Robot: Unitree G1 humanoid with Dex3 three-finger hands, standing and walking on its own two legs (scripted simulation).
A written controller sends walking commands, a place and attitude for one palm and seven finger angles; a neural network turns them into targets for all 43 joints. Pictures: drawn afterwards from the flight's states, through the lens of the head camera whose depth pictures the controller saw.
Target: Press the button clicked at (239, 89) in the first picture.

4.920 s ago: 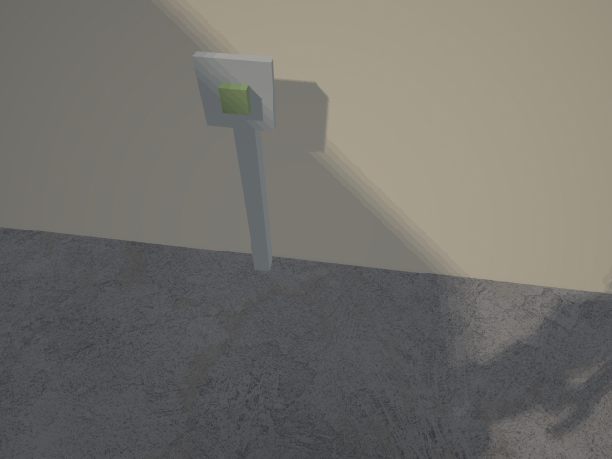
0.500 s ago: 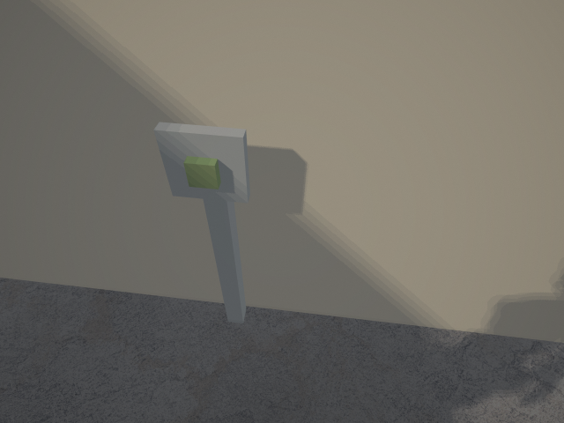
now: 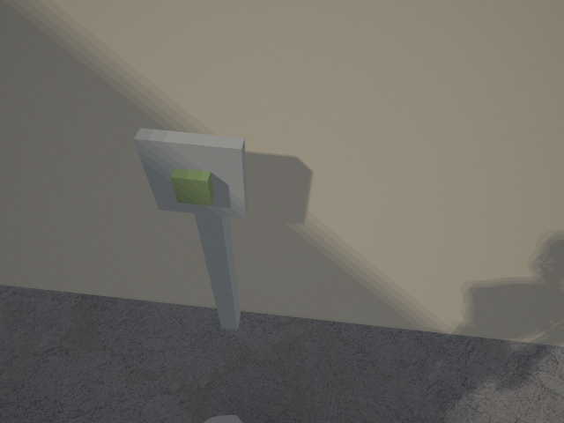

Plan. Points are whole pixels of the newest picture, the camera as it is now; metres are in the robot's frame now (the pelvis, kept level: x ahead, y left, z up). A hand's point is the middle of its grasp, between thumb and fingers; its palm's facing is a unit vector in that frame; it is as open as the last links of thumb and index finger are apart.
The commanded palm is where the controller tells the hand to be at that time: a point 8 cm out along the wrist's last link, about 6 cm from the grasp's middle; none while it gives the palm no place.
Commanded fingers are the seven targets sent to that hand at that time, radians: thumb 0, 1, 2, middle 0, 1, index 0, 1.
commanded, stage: come to a stop and stand still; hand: left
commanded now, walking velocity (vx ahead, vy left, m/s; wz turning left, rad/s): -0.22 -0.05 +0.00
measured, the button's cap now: (194, 186) +0.49 +0.21 +0.02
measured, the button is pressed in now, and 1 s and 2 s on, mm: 0 0 0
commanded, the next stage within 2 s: look again from close up in 1.52 s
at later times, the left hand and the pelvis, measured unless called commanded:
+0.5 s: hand out of the picture +0.08 +0.19 -0.15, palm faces -0.05 -0.97 -0.23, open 7.4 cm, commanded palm none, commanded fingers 0.00 0.90 0.90 -0.20 -0.30 -0.20 -0.30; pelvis -0.01 +0.00 +0.01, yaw -4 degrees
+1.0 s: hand out of the picture -0.05 +0.13 -0.16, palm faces -0.01 -0.99 -0.16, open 7.3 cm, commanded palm none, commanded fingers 0.00 0.90 0.90 -0.20 -0.30 -0.20 -0.30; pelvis -0.04 -0.03 +0.02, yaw -4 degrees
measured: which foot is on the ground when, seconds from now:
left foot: down 0.00-1.00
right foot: down 0.00-0.04, up 0.06-0.50, down 0.52-1.00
